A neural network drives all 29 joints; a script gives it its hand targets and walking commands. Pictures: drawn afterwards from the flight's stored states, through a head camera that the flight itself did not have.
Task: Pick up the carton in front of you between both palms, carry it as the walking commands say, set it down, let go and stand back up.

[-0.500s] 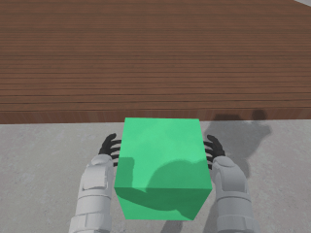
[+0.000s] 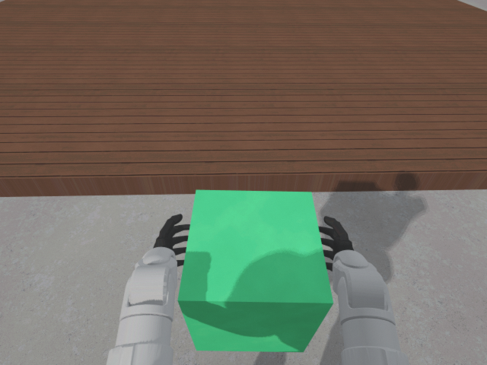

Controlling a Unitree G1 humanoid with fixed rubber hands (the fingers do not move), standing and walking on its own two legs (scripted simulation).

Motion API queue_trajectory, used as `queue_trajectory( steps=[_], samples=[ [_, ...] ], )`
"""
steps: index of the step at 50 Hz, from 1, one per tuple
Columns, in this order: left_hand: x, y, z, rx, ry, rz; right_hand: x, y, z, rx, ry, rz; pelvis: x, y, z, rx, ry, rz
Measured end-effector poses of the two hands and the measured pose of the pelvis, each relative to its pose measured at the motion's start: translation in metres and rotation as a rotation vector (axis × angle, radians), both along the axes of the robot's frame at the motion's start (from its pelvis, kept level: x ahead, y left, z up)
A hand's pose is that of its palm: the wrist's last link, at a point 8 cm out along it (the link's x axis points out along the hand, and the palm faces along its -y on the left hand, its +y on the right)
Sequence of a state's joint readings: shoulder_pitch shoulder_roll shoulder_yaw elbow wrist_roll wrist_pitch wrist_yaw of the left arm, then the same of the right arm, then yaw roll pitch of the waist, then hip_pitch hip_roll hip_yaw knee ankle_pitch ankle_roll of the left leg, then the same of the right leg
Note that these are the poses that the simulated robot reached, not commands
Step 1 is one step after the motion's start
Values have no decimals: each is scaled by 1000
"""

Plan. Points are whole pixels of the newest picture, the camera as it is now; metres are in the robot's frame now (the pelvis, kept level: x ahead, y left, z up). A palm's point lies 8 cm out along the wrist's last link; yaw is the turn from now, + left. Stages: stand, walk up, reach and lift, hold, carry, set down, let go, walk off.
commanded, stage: hold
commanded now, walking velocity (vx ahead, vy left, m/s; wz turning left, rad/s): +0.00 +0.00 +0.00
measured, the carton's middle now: (251, 274) +0.30 +0.00 -0.03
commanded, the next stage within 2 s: carry in 0.12 s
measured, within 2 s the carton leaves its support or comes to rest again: neither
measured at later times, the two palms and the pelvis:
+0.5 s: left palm (185, 211) +0.36 +0.12 +0.08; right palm (350, 214) +0.36 -0.18 +0.08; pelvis +0.09 -0.02 +0.00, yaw +0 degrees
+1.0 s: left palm (218, 128) +0.65 +0.08 +0.07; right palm (336, 135) +0.63 -0.21 +0.07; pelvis +0.37 -0.05 -0.03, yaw -2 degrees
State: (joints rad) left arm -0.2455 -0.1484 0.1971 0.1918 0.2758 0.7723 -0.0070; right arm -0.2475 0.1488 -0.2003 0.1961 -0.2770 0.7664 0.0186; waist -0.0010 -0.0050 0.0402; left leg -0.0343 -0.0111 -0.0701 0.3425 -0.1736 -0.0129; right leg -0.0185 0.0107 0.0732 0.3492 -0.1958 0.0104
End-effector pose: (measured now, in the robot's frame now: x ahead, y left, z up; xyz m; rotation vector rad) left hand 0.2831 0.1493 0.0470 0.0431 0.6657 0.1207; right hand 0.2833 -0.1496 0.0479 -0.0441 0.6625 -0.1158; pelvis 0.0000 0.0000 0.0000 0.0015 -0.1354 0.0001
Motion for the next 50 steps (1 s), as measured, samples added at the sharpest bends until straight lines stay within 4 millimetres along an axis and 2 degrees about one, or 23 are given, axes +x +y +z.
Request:
queue_trajectory(
  steps=[9,14,21,24,27,32,35,39,45,50],
  samples=[
    [2,0,0,-3,-5,4,2,0,0,8,-5,-6,3,0,-3,1,62,-7],
    [18,-6,10,-16,-46,5,14,-6,8,27,-46,-28,16,-4,-8,5,131,-34],
    [53,-30,25,-42,-33,9,44,-30,21,47,-33,-56,57,-20,-10,1,194,-3],
    [68,-28,28,-41,3,26,66,-28,27,58,4,-51,78,-20,-4,22,218,2],
    [88,-19,33,-54,6,51,90,-19,32,77,8,-49,103,-16,-3,33,232,-2],
    [131,-3,27,-86,-9,67,133,-3,28,67,-8,-45,153,-4,-17,37,227,-40],
    [160,-6,28,-82,48,46,152,-6,26,71,46,-77,180,-1,-11,21,231,-56],
    [210,-20,37,-88,72,6,189,-19,35,77,67,-128,221,-4,-1,1,237,-57],
    [292,-44,40,-89,50,-12,267,-43,40,89,44,-154,295,-22,-3,-8,232,-53],
    [364,-65,24,-72,19,11,347,-64,19,107,16,-126,371,-50,-27,-8,205,-31]
  ],
)
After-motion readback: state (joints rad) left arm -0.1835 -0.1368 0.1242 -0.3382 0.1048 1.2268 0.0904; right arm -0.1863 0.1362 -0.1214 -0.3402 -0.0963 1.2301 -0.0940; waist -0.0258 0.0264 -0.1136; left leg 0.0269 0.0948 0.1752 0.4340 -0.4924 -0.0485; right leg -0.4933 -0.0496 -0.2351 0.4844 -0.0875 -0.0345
